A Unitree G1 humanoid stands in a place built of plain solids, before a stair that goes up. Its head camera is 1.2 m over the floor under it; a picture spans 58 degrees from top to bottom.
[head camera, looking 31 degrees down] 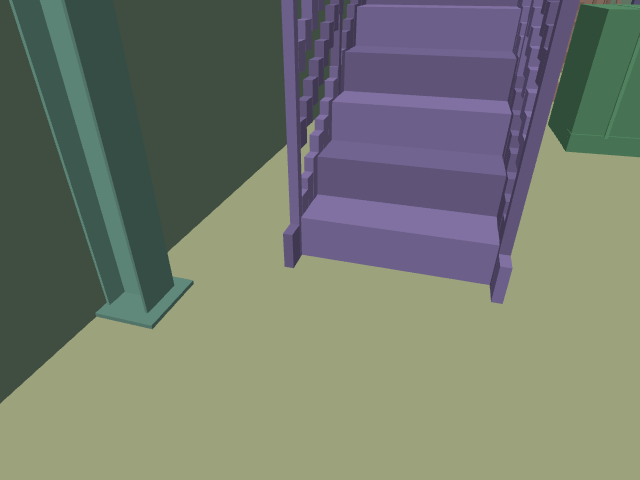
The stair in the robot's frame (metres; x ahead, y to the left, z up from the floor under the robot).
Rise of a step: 0.21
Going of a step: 0.28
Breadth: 1.01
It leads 16 degrees to the right of straight ahead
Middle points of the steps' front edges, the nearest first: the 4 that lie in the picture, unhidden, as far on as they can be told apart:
1.72 -0.34 0.22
1.99 -0.42 0.43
2.25 -0.50 0.64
2.52 -0.58 0.85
